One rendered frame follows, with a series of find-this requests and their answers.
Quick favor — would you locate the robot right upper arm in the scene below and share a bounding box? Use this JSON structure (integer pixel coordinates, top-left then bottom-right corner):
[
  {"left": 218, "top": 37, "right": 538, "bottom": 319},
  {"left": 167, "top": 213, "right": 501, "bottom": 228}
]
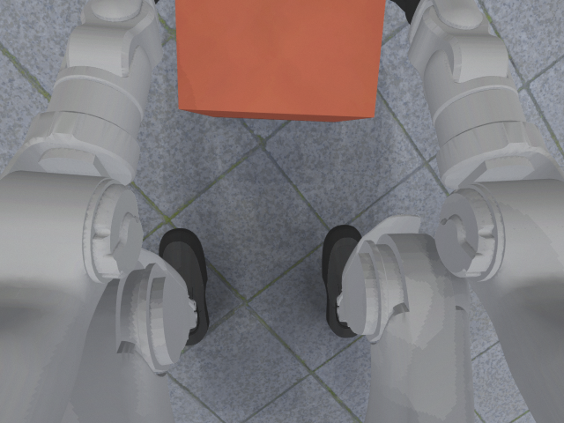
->
[{"left": 434, "top": 179, "right": 564, "bottom": 423}]

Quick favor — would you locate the right robot hand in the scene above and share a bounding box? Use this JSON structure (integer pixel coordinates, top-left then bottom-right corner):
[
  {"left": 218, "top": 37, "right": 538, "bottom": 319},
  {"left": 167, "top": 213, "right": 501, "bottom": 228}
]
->
[{"left": 390, "top": 0, "right": 420, "bottom": 24}]

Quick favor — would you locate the robot right shin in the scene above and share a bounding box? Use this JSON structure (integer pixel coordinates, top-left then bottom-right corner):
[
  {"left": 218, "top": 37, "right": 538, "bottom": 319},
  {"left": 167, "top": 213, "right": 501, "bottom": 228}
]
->
[{"left": 337, "top": 214, "right": 471, "bottom": 334}]

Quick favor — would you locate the right robot forearm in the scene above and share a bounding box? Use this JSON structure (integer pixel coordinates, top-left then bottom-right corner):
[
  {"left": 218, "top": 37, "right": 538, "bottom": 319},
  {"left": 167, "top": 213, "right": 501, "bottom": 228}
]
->
[{"left": 408, "top": 0, "right": 564, "bottom": 190}]

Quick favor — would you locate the carton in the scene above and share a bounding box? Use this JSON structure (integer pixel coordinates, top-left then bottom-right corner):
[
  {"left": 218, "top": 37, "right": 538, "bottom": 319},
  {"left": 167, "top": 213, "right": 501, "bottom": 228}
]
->
[{"left": 175, "top": 0, "right": 386, "bottom": 122}]

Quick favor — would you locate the left robot forearm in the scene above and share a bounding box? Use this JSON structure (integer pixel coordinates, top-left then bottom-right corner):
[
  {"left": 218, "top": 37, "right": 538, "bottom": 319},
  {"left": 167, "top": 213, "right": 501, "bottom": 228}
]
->
[{"left": 0, "top": 0, "right": 163, "bottom": 186}]

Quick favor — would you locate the robot left upper arm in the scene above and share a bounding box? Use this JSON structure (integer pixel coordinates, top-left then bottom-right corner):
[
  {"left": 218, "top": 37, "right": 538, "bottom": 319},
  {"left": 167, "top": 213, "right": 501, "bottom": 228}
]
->
[{"left": 0, "top": 171, "right": 144, "bottom": 423}]

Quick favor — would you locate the robot left foot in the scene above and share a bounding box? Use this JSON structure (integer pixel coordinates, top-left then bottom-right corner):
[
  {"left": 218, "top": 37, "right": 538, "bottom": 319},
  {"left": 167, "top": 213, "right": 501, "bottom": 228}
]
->
[{"left": 159, "top": 228, "right": 210, "bottom": 345}]

